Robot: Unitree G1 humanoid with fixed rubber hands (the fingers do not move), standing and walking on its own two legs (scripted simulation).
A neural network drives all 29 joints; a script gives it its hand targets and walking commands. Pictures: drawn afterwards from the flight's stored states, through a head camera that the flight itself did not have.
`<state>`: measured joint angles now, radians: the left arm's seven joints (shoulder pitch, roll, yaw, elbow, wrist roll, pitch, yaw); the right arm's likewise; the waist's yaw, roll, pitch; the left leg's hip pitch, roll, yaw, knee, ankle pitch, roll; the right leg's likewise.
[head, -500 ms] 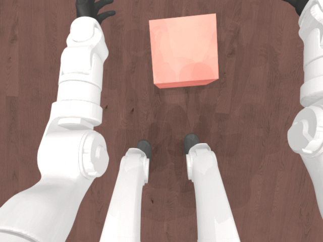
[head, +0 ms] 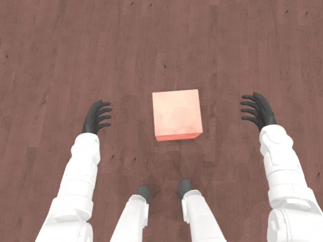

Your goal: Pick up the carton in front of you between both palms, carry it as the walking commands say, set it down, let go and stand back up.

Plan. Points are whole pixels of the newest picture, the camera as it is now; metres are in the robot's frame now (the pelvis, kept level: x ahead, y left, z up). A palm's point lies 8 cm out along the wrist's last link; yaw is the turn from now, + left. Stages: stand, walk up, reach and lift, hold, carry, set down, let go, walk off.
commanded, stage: let go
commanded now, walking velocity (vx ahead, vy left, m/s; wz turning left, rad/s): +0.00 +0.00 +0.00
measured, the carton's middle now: (175, 117) +0.50 -0.06 -0.60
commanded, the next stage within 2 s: stand in 0.92 s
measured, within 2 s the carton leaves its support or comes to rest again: neither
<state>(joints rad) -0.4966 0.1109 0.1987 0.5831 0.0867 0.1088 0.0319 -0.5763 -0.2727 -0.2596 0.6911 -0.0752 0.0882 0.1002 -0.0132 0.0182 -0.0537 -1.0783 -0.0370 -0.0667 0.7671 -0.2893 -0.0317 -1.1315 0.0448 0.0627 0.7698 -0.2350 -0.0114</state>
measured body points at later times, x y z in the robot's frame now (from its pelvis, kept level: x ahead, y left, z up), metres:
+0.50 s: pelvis +0.05 +0.02 +0.06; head +0.10 +0.02 +0.50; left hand +0.23 +0.26 -0.02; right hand +0.23 -0.21 -0.03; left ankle +0.01 +0.14 -0.69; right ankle +0.04 -0.10 -0.69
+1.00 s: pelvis +0.05 +0.02 +0.05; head +0.06 +0.01 +0.50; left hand +0.22 +0.27 -0.03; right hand +0.22 -0.23 -0.03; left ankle +0.01 +0.13 -0.69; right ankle +0.04 -0.10 -0.69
